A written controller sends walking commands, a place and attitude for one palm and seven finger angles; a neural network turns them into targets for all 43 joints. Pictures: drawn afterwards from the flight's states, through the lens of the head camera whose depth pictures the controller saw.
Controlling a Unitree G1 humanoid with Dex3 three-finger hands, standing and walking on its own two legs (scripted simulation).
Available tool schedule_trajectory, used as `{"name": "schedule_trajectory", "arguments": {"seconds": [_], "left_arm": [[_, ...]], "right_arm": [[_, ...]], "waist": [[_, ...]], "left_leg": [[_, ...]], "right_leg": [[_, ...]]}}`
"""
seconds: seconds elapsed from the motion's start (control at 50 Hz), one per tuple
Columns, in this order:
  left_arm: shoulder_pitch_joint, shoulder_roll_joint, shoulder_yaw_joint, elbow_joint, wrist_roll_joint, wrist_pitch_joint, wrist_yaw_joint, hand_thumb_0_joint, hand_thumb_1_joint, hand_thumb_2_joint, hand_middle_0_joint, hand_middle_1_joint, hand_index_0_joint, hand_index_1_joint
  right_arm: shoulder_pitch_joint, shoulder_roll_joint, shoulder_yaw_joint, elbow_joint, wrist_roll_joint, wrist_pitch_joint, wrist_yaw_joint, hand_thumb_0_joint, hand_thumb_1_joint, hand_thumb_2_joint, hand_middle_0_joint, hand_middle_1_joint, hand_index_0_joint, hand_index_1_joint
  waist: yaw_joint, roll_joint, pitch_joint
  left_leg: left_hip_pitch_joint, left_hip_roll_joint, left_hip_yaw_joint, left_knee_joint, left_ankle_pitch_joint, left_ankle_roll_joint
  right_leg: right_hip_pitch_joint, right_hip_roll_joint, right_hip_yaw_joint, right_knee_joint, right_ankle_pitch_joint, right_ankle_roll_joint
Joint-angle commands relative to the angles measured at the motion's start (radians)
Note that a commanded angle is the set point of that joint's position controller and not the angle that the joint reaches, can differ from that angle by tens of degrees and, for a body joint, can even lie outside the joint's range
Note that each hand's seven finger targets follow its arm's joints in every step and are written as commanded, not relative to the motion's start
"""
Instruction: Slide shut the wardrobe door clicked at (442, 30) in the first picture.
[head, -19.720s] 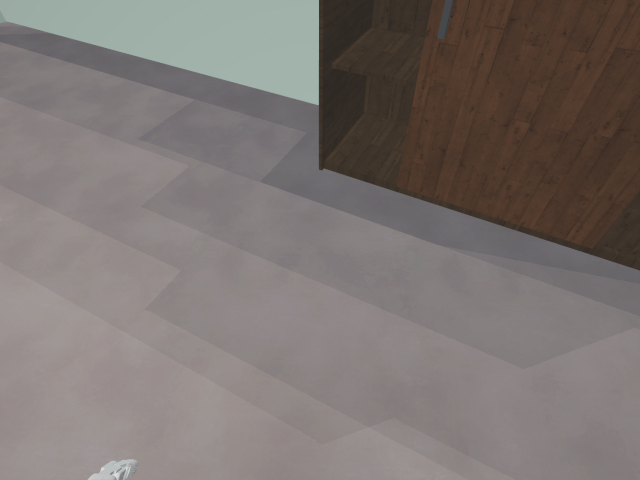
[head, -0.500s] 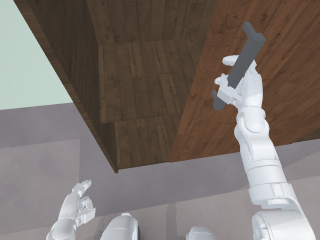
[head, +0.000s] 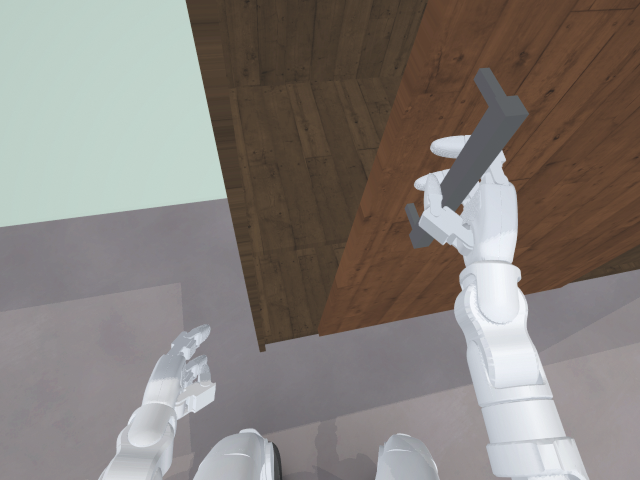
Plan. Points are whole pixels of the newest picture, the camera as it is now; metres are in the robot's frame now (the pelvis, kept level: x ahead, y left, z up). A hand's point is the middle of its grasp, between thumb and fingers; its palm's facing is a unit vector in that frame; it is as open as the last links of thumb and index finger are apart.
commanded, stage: step sideways, sliding the door along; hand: right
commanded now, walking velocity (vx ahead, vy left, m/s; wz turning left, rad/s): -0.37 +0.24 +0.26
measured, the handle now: (446, 175) +0.41 -0.15 +0.11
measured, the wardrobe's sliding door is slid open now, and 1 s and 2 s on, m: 0.16 0.00 0.00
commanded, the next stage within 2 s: stop walking and hold the door there in 1.06 s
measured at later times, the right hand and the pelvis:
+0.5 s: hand (282, 233) +0.34 +0.04 +0.11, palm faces +0.13 +0.99 -0.09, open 6.2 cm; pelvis -0.05 +0.14 +0.00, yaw +4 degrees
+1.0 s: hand (276, 228) +0.34 +0.04 +0.11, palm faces +0.38 +0.92 -0.09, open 6.7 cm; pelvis -0.07 +0.24 +0.02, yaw +10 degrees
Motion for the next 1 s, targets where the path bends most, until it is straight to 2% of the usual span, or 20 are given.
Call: {"name": "schedule_trajectory", "arguments": {"seconds": [0.0,0.06,0.12,0.16,0.2,0.28,0.36,0.42,0.44,0.48,0.54,0.58,0.62,0.68,0.78,0.82,0.86,0.92,0.94,0.98], "left_arm": [[-0.015,0.055,0.026,-0.158,0.001,-0.071,0.029,0.0,0.9,0.9,-0.2,-0.3,-0.2,-0.3],[-0.049,0.041,-0.004,-0.125,0.003,-0.088,0.027,0.0,0.9,0.9,-0.2,-0.3,-0.2,-0.3],[-0.049,0.077,0.032,-0.147,-0.005,-0.049,0.01,0.0,0.9,0.9,-0.2,-0.3,-0.2,-0.3],[-0.06,0.121,0.047,-0.167,-0.009,-0.044,-0.011,0.0,0.9,0.9,-0.2,-0.3,-0.2,-0.3],[-0.03,0.133,0.055,-0.173,0.022,-0.035,-0.019,0.0,0.9,0.9,-0.2,-0.3,-0.2,-0.3],[-0.038,0.115,0.037,-0.157,0.022,-0.028,0.003,0.0,0.9,0.9,-0.2,-0.3,-0.2,-0.3],[-0.025,0.1,0.033,-0.159,-0.017,-0.038,0.003,0.0,0.9,0.9,-0.2,-0.3,-0.2,-0.3],[-0.029,0.085,0.056,-0.148,-0.011,-0.049,0.023,0.0,0.9,0.9,-0.2,-0.3,-0.2,-0.3],[-0.024,0.071,0.051,-0.135,-0.002,-0.068,0.028,0.0,0.9,0.9,-0.2,-0.3,-0.2,-0.3],[-0.013,0.049,0.022,-0.094,0.006,-0.1,0.029,0.0,0.9,0.9,-0.2,-0.3,-0.2,-0.3],[0.006,0.091,0.056,-0.098,0.002,-0.076,0.024,0.0,0.9,0.9,-0.2,-0.3,-0.2,-0.3],[0.022,0.141,0.081,-0.132,-0.003,-0.058,-0.011,0.0,0.9,0.9,-0.2,-0.3,-0.2,-0.3],[0.013,0.116,0.063,-0.142,0.015,-0.051,-0.02,0.0,0.9,0.9,-0.2,-0.3,-0.2,-0.3],[0.049,0.148,0.074,-0.136,-0.005,-0.043,-0.03,0.0,0.9,0.9,-0.2,-0.3,-0.2,-0.3],[0.086,0.154,0.066,-0.125,-0.042,-0.038,-0.028,0.0,0.9,0.9,-0.2,-0.3,-0.2,-0.3],[0.064,0.133,0.083,-0.127,-0.041,-0.033,-0.003,0.0,0.9,0.9,-0.2,-0.3,-0.2,-0.3],[0.085,0.108,0.051,-0.1,-0.027,-0.047,0.004,0.0,0.9,0.9,-0.2,-0.3,-0.2,-0.3],[0.075,0.105,0.039,-0.088,-0.026,-0.037,0.02,0.0,0.9,0.9,-0.2,-0.3,-0.2,-0.3],[0.081,0.128,0.062,-0.097,-0.029,-0.032,0.023,0.0,0.9,0.9,-0.2,-0.3,-0.2,-0.3],[0.064,0.169,0.074,-0.118,-0.017,-0.029,-0.021,0.0,0.9,0.9,-0.2,-0.3,-0.2,-0.3]], "right_arm": [[-0.27,0.056,0.246,-0.389,-0.046,-0.15,0.087,0.0,-0.9,-0.9,0.45,1.4,0.45,1.4],[-0.318,0.072,0.262,-0.534,-0.024,-0.179,0.056,0.0,-0.9,-0.9,0.45,1.4,0.45,1.4],[-0.341,0.09,0.304,-0.552,-0.008,-0.187,0.064,0.0,-0.9,-0.9,0.45,1.4,0.45,1.4],[-0.331,0.131,0.346,-0.525,-0.006,-0.172,0.083,0.0,-0.9,-0.9,0.45,1.4,0.45,1.4],[-0.356,0.183,0.323,-0.45,-0.047,-0.133,0.074,0.0,-0.9,-0.9,0.45,1.4,0.45,1.4],[-0.398,0.141,0.3,-0.385,-0.064,-0.135,0.072,0.0,-0.9,-0.9,0.45,1.4,0.45,1.4],[-0.467,0.074,0.266,-0.408,-0.088,-0.157,0.084,0.0,-0.9,-0.9,0.45,1.4,0.45,1.4],[-0.396,0.036,0.221,-0.362,-0.053,-0.159,0.074,0.0,-0.9,-0.9,0.45,1.4,0.45,1.4],[-0.371,0.032,0.219,-0.366,-0.046,-0.147,0.074,0.0,-0.9,-0.9,0.45,1.4,0.45,1.4],[-0.394,0.078,0.229,-0.44,-0.016,-0.15,0.064,0.0,-0.9,-0.9,0.45,1.4,0.45,1.4],[-0.434,0.048,0.199,-0.431,0.012,-0.159,0.056,0.0,-0.9,-0.9,0.45,1.4,0.45,1.4],[-0.426,0.089,0.217,-0.4,0.021,-0.149,0.089,0.0,-0.9,-0.9,0.45,1.4,0.45,1.4],[-0.463,0.094,0.188,-0.354,-0.012,-0.142,0.096,0.0,-0.9,-0.9,0.45,1.4,0.45,1.4],[-0.474,0.053,0.145,-0.306,-0.002,-0.117,0.084,0.0,-0.9,-0.9,0.45,1.4,0.45,1.4],[-0.413,-0.064,0.052,-0.223,-0.011,-0.102,0.074,0.0,-0.9,-0.9,0.45,1.4,0.45,1.4],[-0.378,-0.148,-0.012,-0.173,-0.005,-0.091,0.07,0.0,-0.9,-0.9,0.45,1.4,0.45,1.4],[-0.327,-0.13,-0.006,-0.207,0.007,-0.091,0.057,0.0,-0.9,-0.9,0.45,1.4,0.45,1.4],[-0.322,-0.196,-0.077,-0.291,0.024,-0.119,0.03,0.0,-0.9,-0.9,0.45,1.4,0.45,1.4],[-0.346,-0.205,-0.078,-0.35,0.035,-0.124,0.033,0.0,-0.9,-0.9,0.45,1.4,0.45,1.4],[-0.33,-0.133,-0.058,-0.371,0.026,-0.112,0.063,0.0,-0.9,-0.9,0.45,1.4,0.45,1.4]], "waist": [[0.094,0.372,-0.612],[0.111,0.257,-0.679],[0.124,0.305,-0.753],[0.112,0.016,-0.704],[0.115,-0.108,-0.578],[0.106,-0.179,-0.527],[0.129,0.001,-0.573],[0.116,0.457,-0.668],[0.101,0.481,-0.661],[0.133,0.284,-0.676],[0.137,0.274,-0.747],[0.108,-0.007,-0.758],[0.1,-0.239,-0.631],[0.101,-0.207,-0.611],[0.116,-0.072,-0.61],[0.098,0.334,-0.627],[0.104,0.195,-0.617],[0.125,0.169,-0.675],[0.127,0.127,-0.708],[0.095,-0.141,-0.673]], "left_leg": [[0.386,0.332,-0.425,-0.163,1.624,-0.004],[0.52,0.284,-0.347,-0.07,1.56,0.068],[0.326,0.219,-0.255,-0.045,1.183,-0.017],[-0.035,0.121,-0.187,0.176,0.221,-0.074],[-0.254,0.077,-0.222,0.421,-0.183,-0.071],[-0.151,0.117,-0.12,0.273,-0.131,-0.06],[0.089,0.072,-0.002,-0.127,0.273,-0.08],[0.24,0.269,-0.378,-0.171,1.276,0.036],[0.26,0.312,-0.406,-0.154,1.37,0.042],[0.378,0.291,-0.341,-0.086,1.306,0.066],[0.24,0.222,-0.23,0.014,1.076,-0.012],[-0.095,0.105,-0.178,0.149,0.124,-0.08],[-0.167,0.094,-0.173,0.258,-0.152,-0.082],[-0.05,0.08,-0.108,0.065,-0.028,-0.066],[0.189,0.082,-0.044,-0.28,0.609,-0.071],[0.373,0.262,-0.365,-0.184,1.3,0.062],[0.471,0.329,-0.397,-0.146,1.405,0.099],[0.437,0.256,-0.275,-0.026,1.279,0.031],[0.23,0.206,-0.223,0.016,1.029,-0.035],[-0.166,0.045,-0.162,0.184,-0.086,-0.097]], "right_leg": [[-0.153,0.224,0.071,0.311,-0.414,-0.057],[-0.112,0.209,0.043,-0.051,-0.229,-0.049],[0.228,0.099,0.03,-0.249,0.267,-0.077],[0.461,-0.195,0.18,-0.274,0.972,-0.223],[0.456,-0.295,0.134,-0.265,1.13,-0.292],[0.339,-0.205,-0.031,-0.206,0.904,-0.21],[0.24,-0.056,-0.061,0.019,0.589,-0.152],[-0.033,0.215,-0.034,0.248,-0.23,-0.031],[-0.086,0.223,0.046,0.284,-0.394,-0.054],[-0.128,0.204,0.067,0.038,-0.314,-0.052],[0.236,0.066,0.041,-0.26,0.309,-0.077],[0.515,-0.221,0.223,-0.263,0.959,-0.232],[0.421,-0.254,0.165,-0.244,0.89,-0.282],[0.413,-0.181,0.047,-0.162,0.844,-0.191],[0.313,-0.006,-0.022,0.06,0.684,-0.155],[-0.031,0.171,-0.016,0.261,-0.167,-0.04],[-0.185,0.198,0.088,0.197,-0.386,-0.055],[0.045,0.14,0.036,-0.222,0.062,-0.063],[0.301,0.027,0.098,-0.255,0.554,-0.11],[0.619,-0.25,0.248,-0.252,1.279,-0.277]]}}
